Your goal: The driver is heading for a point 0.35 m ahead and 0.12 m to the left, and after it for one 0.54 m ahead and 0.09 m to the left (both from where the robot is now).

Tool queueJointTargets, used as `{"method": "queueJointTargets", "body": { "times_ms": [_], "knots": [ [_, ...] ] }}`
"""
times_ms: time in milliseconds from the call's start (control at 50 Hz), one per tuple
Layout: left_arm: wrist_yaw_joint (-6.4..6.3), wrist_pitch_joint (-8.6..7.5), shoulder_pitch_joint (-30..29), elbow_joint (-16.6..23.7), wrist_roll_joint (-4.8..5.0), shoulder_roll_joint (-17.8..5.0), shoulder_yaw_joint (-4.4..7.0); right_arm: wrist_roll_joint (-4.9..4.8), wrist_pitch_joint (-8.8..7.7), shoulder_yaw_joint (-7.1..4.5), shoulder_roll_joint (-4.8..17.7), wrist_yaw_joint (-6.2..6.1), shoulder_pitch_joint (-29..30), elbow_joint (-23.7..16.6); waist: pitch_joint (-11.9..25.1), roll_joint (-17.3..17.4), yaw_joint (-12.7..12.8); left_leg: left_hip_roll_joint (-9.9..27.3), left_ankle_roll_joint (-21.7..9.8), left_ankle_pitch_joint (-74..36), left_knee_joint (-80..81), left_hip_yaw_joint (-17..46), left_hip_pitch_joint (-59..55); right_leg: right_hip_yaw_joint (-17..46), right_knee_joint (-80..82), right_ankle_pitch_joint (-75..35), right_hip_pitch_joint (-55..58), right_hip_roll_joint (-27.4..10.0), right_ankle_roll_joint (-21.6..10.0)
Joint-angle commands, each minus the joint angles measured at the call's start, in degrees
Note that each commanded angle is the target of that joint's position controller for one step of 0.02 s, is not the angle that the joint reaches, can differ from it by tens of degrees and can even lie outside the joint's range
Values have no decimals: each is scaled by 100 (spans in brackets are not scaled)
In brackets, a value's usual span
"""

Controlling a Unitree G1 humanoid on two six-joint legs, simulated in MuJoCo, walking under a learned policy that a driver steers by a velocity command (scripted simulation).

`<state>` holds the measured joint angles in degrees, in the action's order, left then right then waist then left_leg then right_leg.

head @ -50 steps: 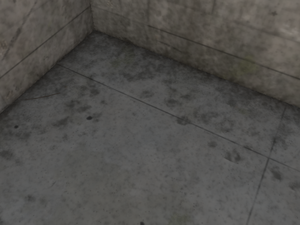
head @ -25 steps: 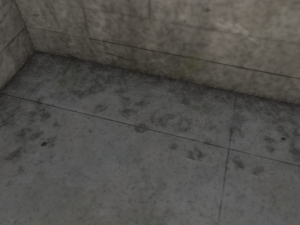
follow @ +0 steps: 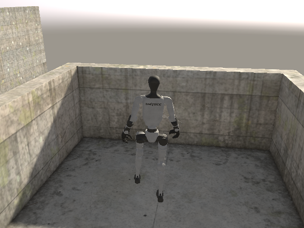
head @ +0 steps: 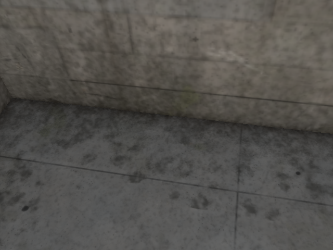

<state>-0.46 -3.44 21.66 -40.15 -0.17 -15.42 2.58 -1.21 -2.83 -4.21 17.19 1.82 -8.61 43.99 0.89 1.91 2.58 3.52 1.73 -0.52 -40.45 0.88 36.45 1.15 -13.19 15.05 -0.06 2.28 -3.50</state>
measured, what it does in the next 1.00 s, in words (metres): walks ahead, turning left: left foot, then right foot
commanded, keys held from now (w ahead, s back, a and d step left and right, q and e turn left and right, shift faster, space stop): w+q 0.52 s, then no key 0.48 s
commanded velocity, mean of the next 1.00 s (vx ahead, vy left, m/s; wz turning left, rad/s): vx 0.34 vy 0.00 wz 0.34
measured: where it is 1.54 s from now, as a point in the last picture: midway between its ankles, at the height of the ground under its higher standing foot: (161, 249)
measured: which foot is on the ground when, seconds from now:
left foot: up 0.00-0.18, down 0.20-0.66, up 0.68-0.96, down 0.98-1.00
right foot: down 0.00-0.20, up 0.22-0.62, down 0.64-1.00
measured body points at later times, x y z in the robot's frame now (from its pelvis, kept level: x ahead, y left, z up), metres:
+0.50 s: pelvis +0.28 +0.07 +0.00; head +0.31 +0.09 +0.45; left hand +0.42 +0.37 -0.08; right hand +0.42 -0.19 -0.11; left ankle +0.22 +0.15 -0.75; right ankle +0.49 -0.06 -0.69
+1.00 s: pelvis +0.48 +0.08 -0.01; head +0.50 +0.09 +0.44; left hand +0.50 +0.36 -0.13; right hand +0.71 -0.10 -0.12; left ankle +0.46 +0.23 -0.75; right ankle +0.57 +0.00 -0.75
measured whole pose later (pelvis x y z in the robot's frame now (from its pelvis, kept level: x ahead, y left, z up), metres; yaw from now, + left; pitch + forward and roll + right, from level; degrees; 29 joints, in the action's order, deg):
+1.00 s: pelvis +0.48 +0.08 -0.01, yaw +23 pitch -1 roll -1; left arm 1.1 -1.9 11.5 -43.4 -1.1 -14.0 0.1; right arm 1.7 2.2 -0.6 15.9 -1.6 -10.0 41.8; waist -3.1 1.7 0.8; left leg 1.5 2.2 11.8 -28.7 4.6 16.1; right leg -1.4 -27.6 10.6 -16.3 2.0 -1.6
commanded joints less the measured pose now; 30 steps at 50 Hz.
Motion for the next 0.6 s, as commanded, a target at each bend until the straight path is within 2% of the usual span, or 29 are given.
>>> {"method": "queueJointTargets", "body": {
  "times_ms": [20,80,120,140,160,180,200,220,240,260,280,300,320,360,400,440,480,520,540,580,600],
  "knots": [
    [-3,-68,192,100,16,-1019,325,-45,-146,44,263,106,1086,-659,-733,-643,310,62,-112,-72,379,6,750,522,664,-712,146,-1655,-772],
    [-5,-31,244,-33,58,-1047,351,-50,-197,99,227,213,1263,-785,-831,-597,353,-40,-331,195,679,-108,632,206,509,-1241,379,-1740,-706],
    [-30,5,167,-57,87,-1133,379,-33,-224,91,286,264,1202,-842,-698,-679,234,-209,-526,525,826,-303,231,-8,160,-2480,503,-1752,-594],
    [-55,23,106,-40,82,-1208,396,-17,-224,44,390,262,1024,-833,-449,-776,103,-405,-642,709,825,-484,-224,-153,-233,-3788,567,-1707,-509],
    [-91,59,56,-21,75,-1276,409,-4,-209,-49,561,236,584,-751,-39,-851,-161,-659,-770,813,824,-683,-934,-341,-916,-5113,587,-1611,-395],
    [-135,99,8,8,71,-1245,381,-19,-188,-198,812,184,-270,-544,504,-747,-624,-903,-952,627,1012,-771,-2191,-634,-2065,-5756,234,-1387,-195],
    [-183,64,58,109,-19,-1149,312,-51,-139,-334,1148,98,-1234,-389,1090,-462,-1051,-340,-1256,654,910,191,-4037,-681,-3574,-4580,-1123,-1256,61],
    [-75,-82,609,393,-151,-383,45,-70,-149,-446,1756,61,-1664,-352,1871,1209,-638,1390,-2453,1957,1343,3611,-6119,-473,-5972,420,-3625,-77,531],
    [-7,-288,108,334,30,-714,79,-73,-154,-294,1193,42,-1778,-355,2249,790,-1006,1552,-2490,2691,2249,4741,-6357,578,-6711,1534,-4337,60,482],
    [60,-417,-507,573,262,-1007,149,-17,-148,-236,1027,6,-1467,-388,1306,585,-1064,1402,-2193,2451,2389,3840,-5729,622,-6694,1095,-4814,-272,373],
    [53,-497,-753,651,218,-960,104,0,-144,-198,932,-19,-1127,-473,835,27,-871,1169,-2015,1969,2405,3194,-4885,547,-6254,668,-4662,-540,292],
    [31,-522,-870,662,42,-942,124,22,-130,-147,790,-34,-785,-543,394,-236,-631,947,-1927,1337,2514,2728,-4026,490,-5691,433,-4387,-691,322],
    [24,-479,-788,665,-31,-961,163,96,-135,-98,685,-63,-580,-638,243,-95,-407,764,-1913,882,2666,2408,-3433,504,-5427,274,-3982,-805,360],
    [35,-354,-561,620,-71,-849,148,90,-124,-101,683,-108,-371,-700,57,89,-173,609,-1986,357,2878,2111,-2747,390,-5037,226,-3688,-839,521],
    [20,-264,-680,664,-107,-702,92,55,-143,-123,787,-158,-383,-651,-145,53,-125,459,-1954,-86,2970,1693,-2146,215,-4418,-66,-3569,-801,700],
    [18,-267,-1168,781,-126,-531,15,18,-137,-161,894,-203,-466,-584,-267,61,-281,157,-1735,-65,2938,1322,-1770,114,-3433,-972,-3292,-664,785],
    [47,-308,-1698,873,-84,-412,-32,-26,-96,-181,936,-232,-711,-485,-253,121,-527,-26,-1513,199,2796,1199,-1634,52,-2480,-1829,-2866,-418,817],
    [84,-344,-2031,948,16,-492,-4,-67,-53,-196,973,-253,-1010,-374,-191,178,-674,76,-1430,500,2663,1453,-1837,129,-2001,-2158,-2623,-260,818],
    [83,-363,-2057,957,48,-623,43,-75,-22,-194,974,-270,-1099,-315,-239,251,-651,147,-1344,356,2459,1572,-2119,206,-1747,-2031,-2677,-250,779],
    [112,-402,-1960,924,10,-775,119,-40,48,-183,891,-318,-1216,-232,-95,390,-593,303,-1137,-185,1899,1787,-2736,307,-1495,-1931,-2618,-251,610],
    [125,-422,-1820,897,-35,-839,144,35,91,-180,867,-339,-1111,-264,-15,473,-510,327,-1051,-546,1564,1838,-2921,285,-1469,-1765,-2477,-255,508]
  ]
}}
